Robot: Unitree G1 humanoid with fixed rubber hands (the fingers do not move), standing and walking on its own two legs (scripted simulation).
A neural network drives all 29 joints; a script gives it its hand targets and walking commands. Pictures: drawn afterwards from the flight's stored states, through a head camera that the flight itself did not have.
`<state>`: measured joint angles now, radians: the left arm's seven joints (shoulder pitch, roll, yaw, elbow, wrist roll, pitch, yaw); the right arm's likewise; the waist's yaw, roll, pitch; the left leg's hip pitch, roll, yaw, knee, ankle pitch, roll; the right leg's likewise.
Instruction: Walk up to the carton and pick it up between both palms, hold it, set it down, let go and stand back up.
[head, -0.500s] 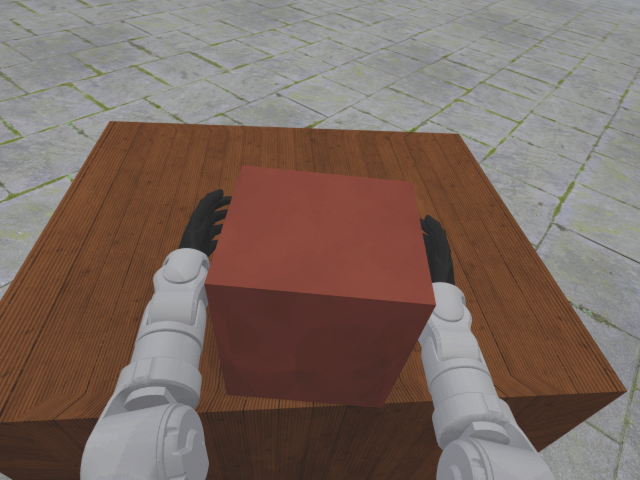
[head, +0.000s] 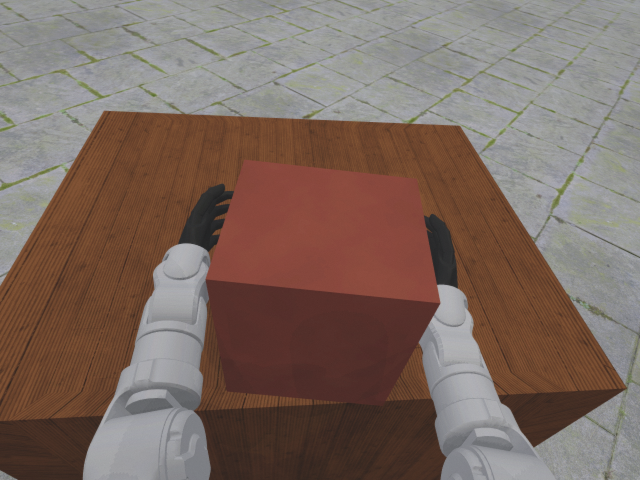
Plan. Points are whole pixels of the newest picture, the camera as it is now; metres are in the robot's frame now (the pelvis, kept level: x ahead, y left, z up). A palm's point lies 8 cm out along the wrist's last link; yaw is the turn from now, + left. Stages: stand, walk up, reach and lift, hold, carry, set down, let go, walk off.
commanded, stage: reach and lift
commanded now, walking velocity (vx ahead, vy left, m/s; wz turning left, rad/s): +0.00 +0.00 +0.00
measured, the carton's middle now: (317, 289) +0.36 -0.02 +0.05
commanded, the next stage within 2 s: none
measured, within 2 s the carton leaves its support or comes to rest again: leaves its support in 0.20 s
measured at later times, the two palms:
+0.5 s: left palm (206, 236) +0.38 +0.12 +0.13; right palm (455, 282) +0.33 -0.18 +0.10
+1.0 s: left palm (183, 225) +0.38 +0.15 +0.15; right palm (446, 244) +0.35 -0.16 +0.14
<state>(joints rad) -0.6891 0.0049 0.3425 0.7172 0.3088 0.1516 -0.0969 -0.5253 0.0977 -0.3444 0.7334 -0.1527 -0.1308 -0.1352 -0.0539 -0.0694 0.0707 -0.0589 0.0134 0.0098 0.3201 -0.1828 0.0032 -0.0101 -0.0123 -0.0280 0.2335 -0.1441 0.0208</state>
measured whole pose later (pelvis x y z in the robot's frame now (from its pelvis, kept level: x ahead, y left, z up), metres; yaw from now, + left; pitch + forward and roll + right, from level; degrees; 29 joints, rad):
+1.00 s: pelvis -0.01 +0.00 +0.00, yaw +1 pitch -6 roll -1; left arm -0.64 0.02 0.20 0.43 0.25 0.35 0.02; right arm -0.58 -0.03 -0.13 0.72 0.10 -0.10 -0.15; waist -0.07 -0.11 0.05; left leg -0.06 0.03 0.00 0.36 -0.19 0.00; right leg 0.02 -0.01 -0.07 0.23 -0.14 0.01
